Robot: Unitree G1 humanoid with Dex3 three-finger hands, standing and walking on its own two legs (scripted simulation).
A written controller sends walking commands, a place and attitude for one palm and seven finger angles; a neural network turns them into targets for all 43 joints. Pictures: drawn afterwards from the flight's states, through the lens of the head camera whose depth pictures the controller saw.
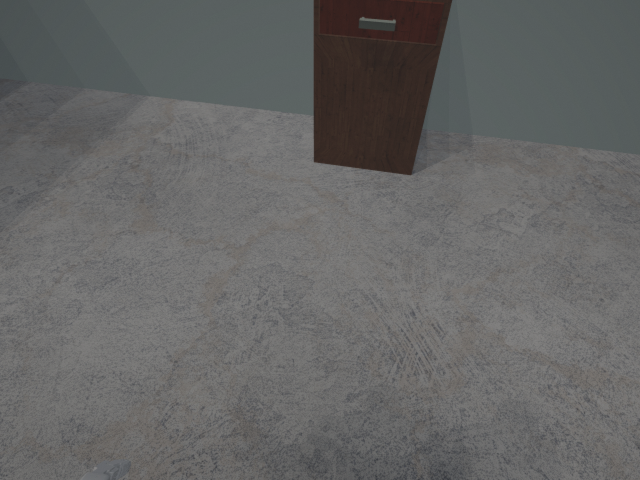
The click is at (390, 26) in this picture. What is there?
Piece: drawer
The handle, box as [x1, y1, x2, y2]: [359, 17, 395, 30]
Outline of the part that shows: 359,19 359,27 361,28 394,30 395,20 393,19 392,21 369,19 364,17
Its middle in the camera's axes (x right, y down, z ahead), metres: +0.22 -0.83 +1.48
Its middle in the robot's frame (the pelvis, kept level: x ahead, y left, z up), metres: +1.67 -0.13 -0.05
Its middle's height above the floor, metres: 0.72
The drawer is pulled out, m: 0.00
